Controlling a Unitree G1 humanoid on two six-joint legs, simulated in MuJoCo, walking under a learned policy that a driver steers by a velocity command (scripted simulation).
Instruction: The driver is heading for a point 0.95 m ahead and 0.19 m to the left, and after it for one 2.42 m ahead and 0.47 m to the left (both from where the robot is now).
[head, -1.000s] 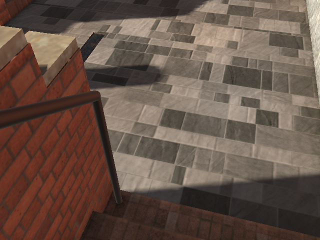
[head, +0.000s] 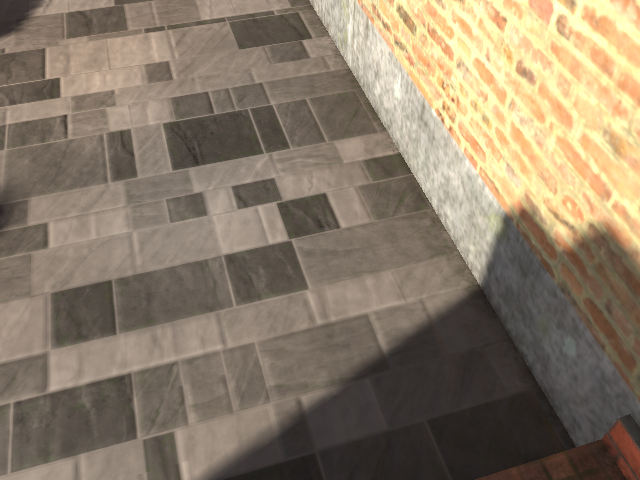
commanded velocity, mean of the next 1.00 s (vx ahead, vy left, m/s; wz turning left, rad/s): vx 0.50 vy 0.00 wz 0.35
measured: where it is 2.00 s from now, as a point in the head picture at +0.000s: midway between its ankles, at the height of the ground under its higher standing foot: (238, 402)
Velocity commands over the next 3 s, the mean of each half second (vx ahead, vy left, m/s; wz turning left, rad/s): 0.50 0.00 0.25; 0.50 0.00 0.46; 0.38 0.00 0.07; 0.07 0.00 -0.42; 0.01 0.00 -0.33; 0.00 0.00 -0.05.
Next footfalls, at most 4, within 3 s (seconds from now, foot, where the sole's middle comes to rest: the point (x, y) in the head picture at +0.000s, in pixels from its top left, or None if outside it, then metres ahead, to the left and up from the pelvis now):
0.50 left None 0.34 0.17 -0.97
0.94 right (291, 456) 0.73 0.03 -1.15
1.38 left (189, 398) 0.93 0.31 -1.15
1.86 right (276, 381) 0.96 0.06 -1.15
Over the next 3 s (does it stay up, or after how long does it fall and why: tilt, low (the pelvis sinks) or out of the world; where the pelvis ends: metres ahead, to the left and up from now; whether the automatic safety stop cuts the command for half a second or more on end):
stays up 0.92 0.18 -0.37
